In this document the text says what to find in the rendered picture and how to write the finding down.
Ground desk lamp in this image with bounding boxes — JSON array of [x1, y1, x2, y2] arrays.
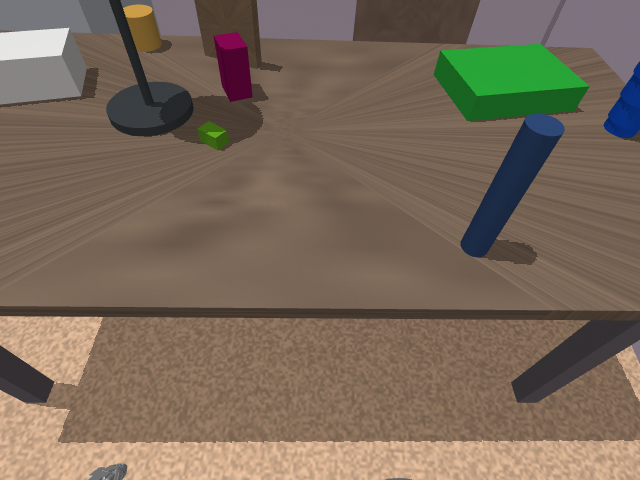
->
[[106, 0, 194, 136]]

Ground table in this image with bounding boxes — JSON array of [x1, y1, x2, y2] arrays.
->
[[0, 30, 640, 403]]

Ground left robot hand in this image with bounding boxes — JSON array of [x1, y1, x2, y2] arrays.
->
[[88, 463, 127, 480]]

